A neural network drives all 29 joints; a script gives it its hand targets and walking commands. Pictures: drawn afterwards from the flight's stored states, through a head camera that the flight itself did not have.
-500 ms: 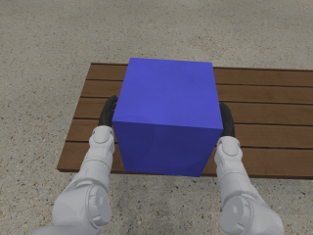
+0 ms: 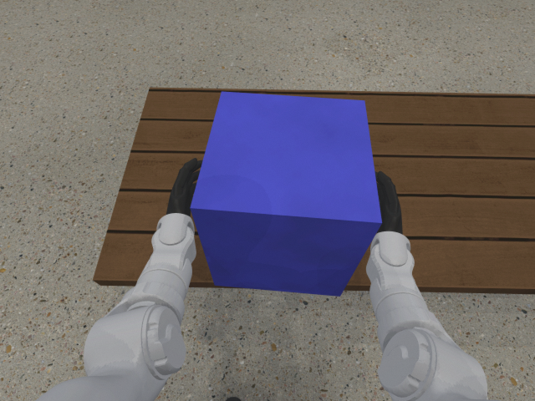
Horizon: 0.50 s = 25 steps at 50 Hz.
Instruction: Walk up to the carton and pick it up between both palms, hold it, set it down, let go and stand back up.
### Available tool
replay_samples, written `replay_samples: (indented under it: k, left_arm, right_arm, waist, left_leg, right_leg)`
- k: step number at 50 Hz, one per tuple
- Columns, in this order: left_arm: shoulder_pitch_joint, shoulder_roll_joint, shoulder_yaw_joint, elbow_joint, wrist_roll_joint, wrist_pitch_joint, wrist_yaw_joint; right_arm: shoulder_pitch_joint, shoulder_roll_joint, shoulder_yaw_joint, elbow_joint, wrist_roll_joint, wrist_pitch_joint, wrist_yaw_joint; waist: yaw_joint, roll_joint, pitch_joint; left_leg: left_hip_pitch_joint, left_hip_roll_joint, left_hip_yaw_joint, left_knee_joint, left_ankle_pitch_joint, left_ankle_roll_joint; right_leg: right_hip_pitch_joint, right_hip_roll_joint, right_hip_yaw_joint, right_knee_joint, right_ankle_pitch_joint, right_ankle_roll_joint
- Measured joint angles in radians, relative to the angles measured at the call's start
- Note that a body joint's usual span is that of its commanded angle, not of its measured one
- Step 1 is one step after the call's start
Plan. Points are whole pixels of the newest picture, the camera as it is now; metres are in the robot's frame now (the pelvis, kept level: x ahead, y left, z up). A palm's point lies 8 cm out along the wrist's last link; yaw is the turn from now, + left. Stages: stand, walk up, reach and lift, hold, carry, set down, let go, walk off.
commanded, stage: set down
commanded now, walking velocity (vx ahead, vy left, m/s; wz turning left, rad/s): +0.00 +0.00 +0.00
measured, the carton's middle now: (284, 199) +0.44 +0.00 -0.04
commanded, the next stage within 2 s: none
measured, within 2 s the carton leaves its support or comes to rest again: neither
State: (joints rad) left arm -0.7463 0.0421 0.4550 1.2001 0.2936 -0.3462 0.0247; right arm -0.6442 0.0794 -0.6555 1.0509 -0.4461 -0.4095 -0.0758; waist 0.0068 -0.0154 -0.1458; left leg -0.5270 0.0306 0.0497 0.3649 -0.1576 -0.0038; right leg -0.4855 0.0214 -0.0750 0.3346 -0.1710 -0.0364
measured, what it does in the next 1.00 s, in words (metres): stands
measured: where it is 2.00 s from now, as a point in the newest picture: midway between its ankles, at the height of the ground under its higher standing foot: outside the picture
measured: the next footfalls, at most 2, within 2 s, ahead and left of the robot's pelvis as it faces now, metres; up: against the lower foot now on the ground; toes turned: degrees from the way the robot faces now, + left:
none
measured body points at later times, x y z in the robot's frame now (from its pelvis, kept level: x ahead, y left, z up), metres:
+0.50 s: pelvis -0.01 +0.00 +0.00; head +0.09 +0.01 +0.44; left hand +0.41 +0.17 -0.01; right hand +0.39 -0.16 -0.01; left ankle -0.01 +0.12 -0.74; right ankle -0.03 -0.09 -0.74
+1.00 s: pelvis -0.01 +0.00 +0.00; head +0.10 +0.02 +0.43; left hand +0.41 +0.17 -0.01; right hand +0.39 -0.16 -0.01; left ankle -0.01 +0.12 -0.74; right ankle -0.03 -0.09 -0.74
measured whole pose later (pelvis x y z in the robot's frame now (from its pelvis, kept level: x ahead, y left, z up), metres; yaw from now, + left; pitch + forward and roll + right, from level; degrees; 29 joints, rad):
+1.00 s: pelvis -0.01 +0.00 +0.00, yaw +0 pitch +20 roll -1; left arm -0.76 0.02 0.53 1.17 0.38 -0.42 0.03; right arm -0.68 0.09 -0.75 1.05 -0.49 -0.45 -0.03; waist -0.01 -0.02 -0.12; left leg -0.60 0.03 0.05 0.42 -0.17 0.00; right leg -0.55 0.01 -0.09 0.40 -0.19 -0.03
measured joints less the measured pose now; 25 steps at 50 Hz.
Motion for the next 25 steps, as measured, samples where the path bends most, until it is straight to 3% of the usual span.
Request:
replay_samples:
  k: [25]
  left_arm:
    - [-0.027,-0.004,0.046,0.02,0.041,-0.05,0.003]
  right_arm:
    - [-0.038,-0.001,-0.067,0.017,-0.037,-0.025,0.021]
  waist:
    - [-0.002,-0.003,0.014]
  left_leg:
    - [-0.039,0.0,0.008,0.022,0.004,0.006]
  right_leg:
    - [-0.04,-0.004,-0.001,0.024,0.003,0.003]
